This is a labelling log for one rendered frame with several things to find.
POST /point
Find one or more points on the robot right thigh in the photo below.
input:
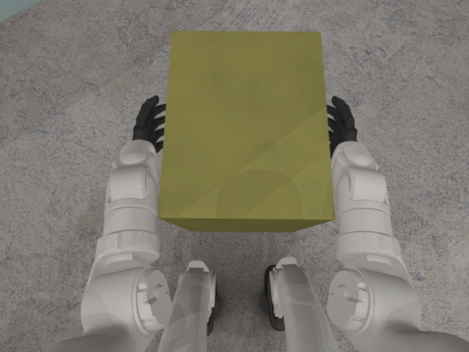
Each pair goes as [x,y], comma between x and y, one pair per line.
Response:
[306,326]

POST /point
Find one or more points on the carton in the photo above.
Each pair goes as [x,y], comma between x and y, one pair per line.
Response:
[246,144]

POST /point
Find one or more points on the left robot forearm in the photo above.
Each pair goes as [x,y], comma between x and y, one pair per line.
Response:
[129,232]

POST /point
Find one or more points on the robot right upper arm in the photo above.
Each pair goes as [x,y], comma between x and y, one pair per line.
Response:
[381,313]

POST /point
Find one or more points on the left robot foot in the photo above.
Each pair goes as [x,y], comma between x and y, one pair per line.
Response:
[210,323]

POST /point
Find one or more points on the left robot hand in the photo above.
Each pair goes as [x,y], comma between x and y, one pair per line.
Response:
[146,124]

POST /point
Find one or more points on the right robot forearm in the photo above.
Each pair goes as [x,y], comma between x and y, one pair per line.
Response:
[365,235]

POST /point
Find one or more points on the robot left upper arm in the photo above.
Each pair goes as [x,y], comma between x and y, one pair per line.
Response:
[121,312]

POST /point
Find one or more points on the right robot hand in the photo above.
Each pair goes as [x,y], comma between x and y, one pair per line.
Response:
[343,125]

